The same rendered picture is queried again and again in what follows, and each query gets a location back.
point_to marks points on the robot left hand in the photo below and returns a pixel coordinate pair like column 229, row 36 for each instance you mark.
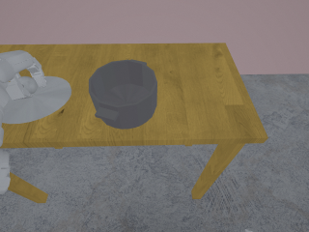
column 22, row 60

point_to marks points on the table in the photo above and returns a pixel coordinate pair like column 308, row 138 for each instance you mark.
column 201, row 100

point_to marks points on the robot left forearm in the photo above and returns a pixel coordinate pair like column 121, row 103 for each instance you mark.
column 6, row 75

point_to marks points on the robot left upper arm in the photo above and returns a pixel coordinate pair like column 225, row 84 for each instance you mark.
column 4, row 171

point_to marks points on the lid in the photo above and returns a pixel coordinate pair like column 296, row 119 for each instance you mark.
column 43, row 102

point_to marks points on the pot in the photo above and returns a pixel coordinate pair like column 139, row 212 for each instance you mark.
column 124, row 93

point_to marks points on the knob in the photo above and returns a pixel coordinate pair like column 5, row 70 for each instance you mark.
column 29, row 84

